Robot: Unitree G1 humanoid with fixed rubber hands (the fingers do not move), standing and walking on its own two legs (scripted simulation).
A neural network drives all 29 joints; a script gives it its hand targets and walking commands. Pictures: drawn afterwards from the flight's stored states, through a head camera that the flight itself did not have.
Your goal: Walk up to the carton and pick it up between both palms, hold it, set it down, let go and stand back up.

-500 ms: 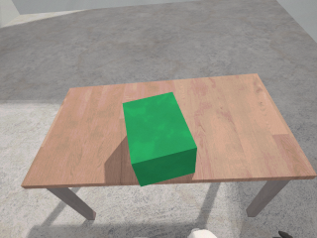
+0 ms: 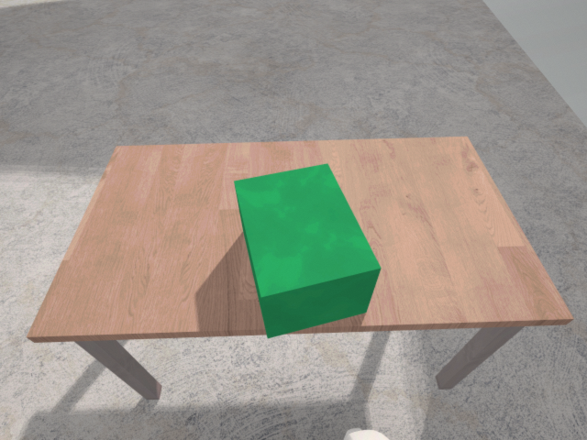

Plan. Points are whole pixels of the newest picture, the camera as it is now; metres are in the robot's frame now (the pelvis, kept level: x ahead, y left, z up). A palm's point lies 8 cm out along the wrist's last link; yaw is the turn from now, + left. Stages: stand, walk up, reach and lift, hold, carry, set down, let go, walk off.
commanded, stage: walk up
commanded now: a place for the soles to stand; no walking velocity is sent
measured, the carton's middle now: (299, 246) +0.47 +0.00 -0.09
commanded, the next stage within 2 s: stand in 1.22 s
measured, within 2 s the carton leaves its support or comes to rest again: neither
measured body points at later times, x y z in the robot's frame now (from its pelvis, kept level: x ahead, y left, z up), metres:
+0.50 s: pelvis +0.00 -0.01 +0.00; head +0.02 +0.00 +0.45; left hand +0.09 +0.29 -0.12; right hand +0.11 -0.32 -0.10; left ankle -0.02 +0.10 -0.71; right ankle +0.07 -0.13 -0.71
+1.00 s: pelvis +0.02 +0.00 +0.00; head +0.04 +0.00 +0.45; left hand +0.11 +0.30 -0.12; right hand +0.10 -0.31 -0.11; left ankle -0.02 +0.10 -0.71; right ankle +0.07 -0.13 -0.71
